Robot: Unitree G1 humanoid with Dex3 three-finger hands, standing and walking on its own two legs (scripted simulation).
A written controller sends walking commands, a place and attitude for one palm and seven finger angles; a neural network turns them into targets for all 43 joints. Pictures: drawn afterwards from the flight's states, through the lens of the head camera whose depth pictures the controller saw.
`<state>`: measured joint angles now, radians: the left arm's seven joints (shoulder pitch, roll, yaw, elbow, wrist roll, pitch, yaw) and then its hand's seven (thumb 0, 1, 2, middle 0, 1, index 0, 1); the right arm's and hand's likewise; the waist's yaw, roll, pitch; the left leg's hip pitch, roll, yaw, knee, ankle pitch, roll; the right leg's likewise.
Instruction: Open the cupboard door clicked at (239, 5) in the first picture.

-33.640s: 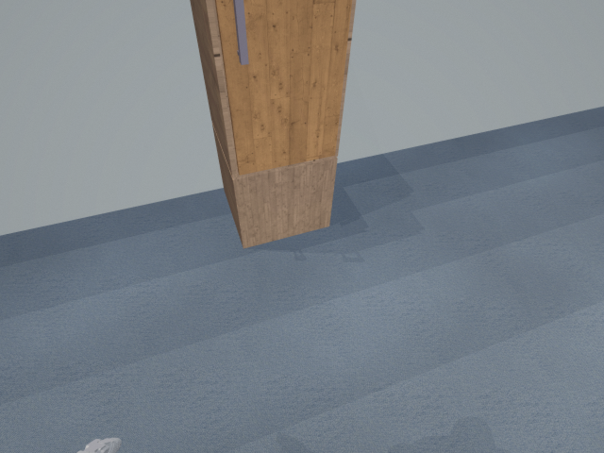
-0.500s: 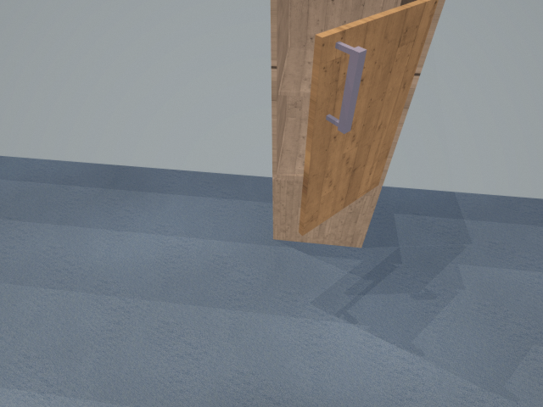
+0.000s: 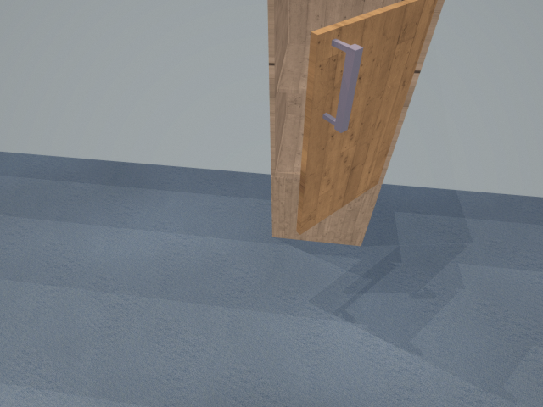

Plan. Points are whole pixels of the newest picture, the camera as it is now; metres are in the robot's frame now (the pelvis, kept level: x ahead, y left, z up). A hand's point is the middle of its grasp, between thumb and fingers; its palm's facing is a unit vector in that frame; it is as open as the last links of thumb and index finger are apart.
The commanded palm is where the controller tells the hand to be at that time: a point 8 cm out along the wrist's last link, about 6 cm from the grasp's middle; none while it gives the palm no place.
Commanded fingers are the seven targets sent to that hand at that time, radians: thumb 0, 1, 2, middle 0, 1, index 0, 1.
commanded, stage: walk to a spot facing it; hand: left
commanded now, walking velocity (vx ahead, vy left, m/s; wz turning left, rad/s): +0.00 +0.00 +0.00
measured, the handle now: (339, 88) +0.66 -0.11 +0.14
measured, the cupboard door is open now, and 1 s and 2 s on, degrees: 45 45 45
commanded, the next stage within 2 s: none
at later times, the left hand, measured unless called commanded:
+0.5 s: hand out of the picture +0.05 +0.18 -0.18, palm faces -0.07 -0.97 -0.23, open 7.4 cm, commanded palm none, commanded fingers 0.00 0.90 0.90 -0.20 -0.30 -0.20 -0.30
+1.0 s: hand out of the picture +0.15 +0.13 -0.17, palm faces -0.33 -0.91 -0.24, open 7.4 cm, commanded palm none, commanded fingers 0.00 0.90 0.90 -0.20 -0.30 -0.20 -0.30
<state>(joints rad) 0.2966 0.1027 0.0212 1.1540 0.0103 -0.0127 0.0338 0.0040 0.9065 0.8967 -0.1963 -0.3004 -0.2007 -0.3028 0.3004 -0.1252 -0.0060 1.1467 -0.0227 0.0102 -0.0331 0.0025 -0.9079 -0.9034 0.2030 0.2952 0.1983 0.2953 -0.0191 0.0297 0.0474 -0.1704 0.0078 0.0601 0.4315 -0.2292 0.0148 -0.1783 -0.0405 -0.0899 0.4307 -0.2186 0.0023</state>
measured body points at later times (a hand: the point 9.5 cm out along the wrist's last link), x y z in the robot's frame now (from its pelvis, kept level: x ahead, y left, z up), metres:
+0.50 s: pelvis +0.01 -0.01 -0.01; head +0.05 -0.03 +0.43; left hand +0.06 +0.23 -0.16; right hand -0.01 -0.25 -0.17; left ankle +0.00 +0.11 -0.74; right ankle +0.00 -0.11 -0.73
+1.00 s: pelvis +0.05 -0.04 +0.00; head +0.11 -0.08 +0.44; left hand +0.17 +0.18 -0.15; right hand +0.08 -0.32 -0.14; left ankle +0.09 +0.12 -0.67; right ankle -0.01 -0.11 -0.74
